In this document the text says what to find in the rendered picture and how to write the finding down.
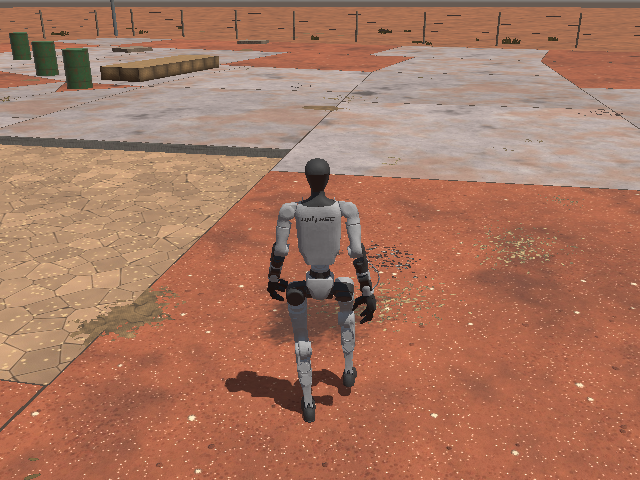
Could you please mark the right robot upper arm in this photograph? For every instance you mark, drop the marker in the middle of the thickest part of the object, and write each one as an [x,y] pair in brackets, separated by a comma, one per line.
[350,211]

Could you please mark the right robot thigh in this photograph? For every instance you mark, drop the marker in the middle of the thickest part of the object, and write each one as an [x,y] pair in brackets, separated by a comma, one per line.
[343,290]

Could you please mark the robot right foot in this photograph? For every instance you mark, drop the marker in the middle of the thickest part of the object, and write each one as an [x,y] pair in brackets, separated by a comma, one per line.
[349,379]

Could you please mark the robot left forearm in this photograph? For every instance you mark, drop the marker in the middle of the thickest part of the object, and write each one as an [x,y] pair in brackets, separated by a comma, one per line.
[275,266]

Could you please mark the robot right hand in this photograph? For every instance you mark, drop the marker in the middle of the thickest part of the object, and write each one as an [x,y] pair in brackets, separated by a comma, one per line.
[371,307]

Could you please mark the robot right forearm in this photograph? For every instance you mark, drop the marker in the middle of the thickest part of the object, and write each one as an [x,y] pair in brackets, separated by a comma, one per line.
[363,274]

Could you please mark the robot left hand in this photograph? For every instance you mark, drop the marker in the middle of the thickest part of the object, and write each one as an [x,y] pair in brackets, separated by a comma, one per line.
[272,286]

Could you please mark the left robot upper arm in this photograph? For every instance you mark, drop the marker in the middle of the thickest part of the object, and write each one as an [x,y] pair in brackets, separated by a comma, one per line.
[286,213]

